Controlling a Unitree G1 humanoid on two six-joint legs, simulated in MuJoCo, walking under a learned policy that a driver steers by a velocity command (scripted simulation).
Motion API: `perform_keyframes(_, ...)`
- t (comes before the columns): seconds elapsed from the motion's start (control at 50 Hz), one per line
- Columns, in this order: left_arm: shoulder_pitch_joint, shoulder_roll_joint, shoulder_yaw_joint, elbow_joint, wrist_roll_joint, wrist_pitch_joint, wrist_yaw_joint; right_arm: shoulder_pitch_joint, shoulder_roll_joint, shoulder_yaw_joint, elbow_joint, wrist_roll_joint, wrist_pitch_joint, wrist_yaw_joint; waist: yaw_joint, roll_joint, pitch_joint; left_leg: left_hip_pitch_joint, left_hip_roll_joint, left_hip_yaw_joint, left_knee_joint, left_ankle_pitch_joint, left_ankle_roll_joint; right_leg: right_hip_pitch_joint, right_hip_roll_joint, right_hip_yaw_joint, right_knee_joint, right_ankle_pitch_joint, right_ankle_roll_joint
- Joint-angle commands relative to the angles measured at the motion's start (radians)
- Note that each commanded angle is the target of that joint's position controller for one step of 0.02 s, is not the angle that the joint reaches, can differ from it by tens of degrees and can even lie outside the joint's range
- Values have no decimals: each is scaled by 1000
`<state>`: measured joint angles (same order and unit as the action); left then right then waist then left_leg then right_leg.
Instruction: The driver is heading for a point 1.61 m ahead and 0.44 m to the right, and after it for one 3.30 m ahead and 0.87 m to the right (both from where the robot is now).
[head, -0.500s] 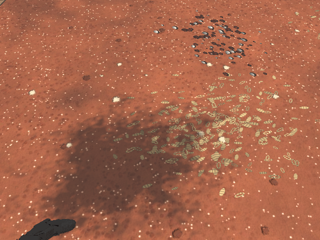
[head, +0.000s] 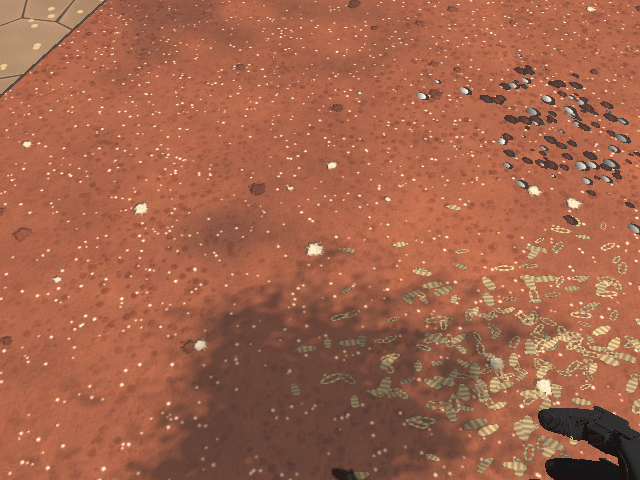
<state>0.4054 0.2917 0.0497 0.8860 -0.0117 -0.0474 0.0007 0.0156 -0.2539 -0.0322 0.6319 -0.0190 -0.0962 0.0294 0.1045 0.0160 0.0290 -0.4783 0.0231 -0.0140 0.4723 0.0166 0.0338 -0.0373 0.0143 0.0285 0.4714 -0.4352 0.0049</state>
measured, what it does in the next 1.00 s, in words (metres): walks ahead, turning right: right foot, then left foot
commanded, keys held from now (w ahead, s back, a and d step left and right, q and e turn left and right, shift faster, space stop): e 0.68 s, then no key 0.32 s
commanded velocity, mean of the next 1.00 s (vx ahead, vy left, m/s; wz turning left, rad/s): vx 0.07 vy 0.00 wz -0.42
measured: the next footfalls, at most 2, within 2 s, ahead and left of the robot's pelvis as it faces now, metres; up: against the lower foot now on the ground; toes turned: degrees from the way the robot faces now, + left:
right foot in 0.44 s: +0.07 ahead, -0.14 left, +0.00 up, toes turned -24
left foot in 0.90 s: +0.21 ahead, +0.08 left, +0.00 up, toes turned -29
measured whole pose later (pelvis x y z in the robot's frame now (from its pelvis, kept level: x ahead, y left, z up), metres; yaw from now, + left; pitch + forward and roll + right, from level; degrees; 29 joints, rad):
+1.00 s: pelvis +0.12 -0.01 +0.01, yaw -28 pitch +1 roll +0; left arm 0.15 0.29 0.05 0.68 0.01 0.03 0.02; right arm 0.15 -0.26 -0.05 0.83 -0.03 -0.01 0.00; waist -0.01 -0.04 0.03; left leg -0.25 -0.01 -0.02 0.50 -0.27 0.01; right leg -0.35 0.06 0.12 0.67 -0.42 0.02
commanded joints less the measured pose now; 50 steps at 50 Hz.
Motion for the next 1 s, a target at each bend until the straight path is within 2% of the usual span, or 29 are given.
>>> perform_keyframes(0.02,129,29,-15,-76,10,-24,3,345,-247,-75,1,-24,15,-19,-158,282,-498,893,467,-462,77,774,288,-531,40,68,689,-296,29)
perform_keyframes(0.04,87,142,17,-63,-15,-15,5,327,-193,-66,-8,-4,36,-20,-185,170,-471,793,410,-423,31,600,265,-563,-2,123,776,-266,38)
perform_keyframes(0.06,-4,154,27,-89,-28,-3,9,259,-159,-54,-8,8,43,-24,-168,131,-323,677,360,-314,-6,493,231,-635,-33,82,787,-212,45)
perform_keyframes(0.08,-36,133,27,-90,-19,14,18,199,-133,-45,0,13,46,-26,-140,85,-235,544,318,-247,-52,408,208,-631,-66,57,753,-148,58)
perform_keyframes(0.1,-36,121,32,-87,-11,39,26,144,-110,-38,3,10,47,-25,-107,87,-172,406,287,-183,-104,325,195,-575,-90,49,716,-102,69)
perform_keyframes(0.12,-13,99,32,-88,-9,63,32,102,-118,-42,9,-3,44,-23,-75,115,-139,279,268,-132,-159,265,194,-492,-92,31,709,-51,80)
perform_keyframes(0.14,-2,82,33,-94,-7,79,38,70,-121,-45,11,-12,40,-23,-58,129,-124,212,263,-95,-195,224,204,-452,-87,13,699,-15,87)
perform_keyframes(0.18,-21,74,38,-118,-1,94,42,40,-130,-51,23,-14,34,-30,-48,129,-107,175,271,-40,-230,173,215,-445,-95,7,641,46,87)
perform_keyframes(0.28,-144,68,37,-185,4,96,18,40,-165,-64,61,0,53,-58,-81,96,-112,220,289,41,-248,38,205,-404,-117,-13,421,187,55)
perform_keyframes(0.36,-201,93,48,-231,3,108,-5,63,-202,-77,90,22,79,-53,-100,94,-95,297,326,47,-199,-3,183,-379,-102,-51,294,130,22)
perform_keyframes(0.42,-168,99,59,-233,6,108,-15,70,-201,-81,113,47,93,-52,-73,76,-96,307,294,93,-70,-50,103,-254,-53,-97,70,232,-33)
perform_keyframes(0.44,-134,140,75,-227,12,105,-5,128,-169,-75,140,41,97,-49,-72,3,-98,261,238,138,43,-131,36,-165,-54,-45,-29,381,-70)
perform_keyframes(0.46,-101,263,105,-239,13,100,16,140,-114,-60,122,-1,96,-43,-99,-277,-109,44,110,242,349,-409,-66,-14,-274,256,-78,785,-161)
perform_keyframes(0.48,-113,295,102,-266,38,85,12,54,-116,-56,72,-10,96,-53,-63,-356,-115,-170,-29,124,583,-707,-115,-7,-411,490,-116,844,-360)
perform_keyframes(0.5,-103,246,90,-264,41,61,2,10,-154,-68,74,3,98,-55,-34,-212,-149,-193,-15,3,703,-685,-103,-2,-372,432,-120,822,-365)
perform_keyframes(0.52,-138,228,85,-263,32,45,4,18,-150,-70,76,21,99,-57,-62,-172,-142,-209,0,-26,716,-599,-86,-3,-322,351,-108,784,-313)
perform_keyframes(0.54,-186,202,80,-270,14,40,9,39,-148,-73,98,19,101,-66,-85,-117,-143,-213,14,-42,688,-529,-83,-7,-281,308,-99,726,-263)
perform_keyframes(0.56,-226,178,71,-278,-1,45,16,41,-165,-79,100,11,102,-72,-100,-119,-137,-202,19,-51,661,-480,-86,-25,-266,291,-101,713,-240)
perform_keyframes(0.62,-234,172,66,-294,7,55,30,63,-143,-76,107,20,99,-68,-116,-133,-167,-128,-14,-47,606,-400,-101,-49,-230,270,-104,731,-237)
perform_keyframes(0.7,-230,187,72,-301,4,65,41,42,-120,-65,106,22,99,-63,-97,-142,-160,-69,-27,-59,408,-364,-119,-61,-216,299,-105,591,-236)
perform_keyframes(0.78,-244,175,63,-298,17,74,32,52,-129,-63,115,27,100,-50,-79,-172,-139,61,-24,-41,296,-371,-113,-149,-209,322,-104,506,-236)
perform_keyframes(0.84,-255,163,53,-287,15,79,24,66,-131,-61,115,29,91,-39,-80,-172,-120,122,-24,-28,179,-366,-92,-155,-204,359,-77,493,-227)
perform_keyframes(0.88,-277,139,40,-280,5,82,24,117,-115,-56,133,22,80,-28,-122,-154,-112,250,-28,-7,-53,-191,-60,-193,-163,345,-40,453,-180)
perform_keyframes(0.9,-246,118,32,-270,10,78,25,132,-143,-59,134,6,76,-27,-115,-108,-115,332,32,-61,-104,-87,-32,-240,-123,322,-9,358,-129)
perform_keyframes(0.92,-200,78,20,-268,32,71,24,144,-213,-68,125,-12,76,-32,-75,74,-137,402,204,-229,-131,85,31,-311,-15,214,145,156,-64)
perform_keyframes(0.94,-209,84,25,-287,25,65,24,99,-209,-61,137,-21,77,-32,-43,224,-89,285,307,-354,-157,84,175,-346,52,110,164,-45,-17)
perform_keyframes(0.96,-235,137,36,-272,31,63,28,43,-153,-46,110,-19,70,-33,-71,185,-72,241,303,-354,-182,25,210,-306,14,107,249,-79,16)
perform_keyframes(0.98,-262,149,46,-270,23,64,30,36,-148,-43,115,-14,65,-36,-82,174,-64,261,270,-326,-175,7,192,-321,13,96,282,-56,26)
perform_keyframes(1.0,-265,133,46,-258,22,71,34,39,-164,-45,120,-5,62,-39,-88,161,-65,286,244,-293,-164,17,175,-331,4,91,298,-58,41)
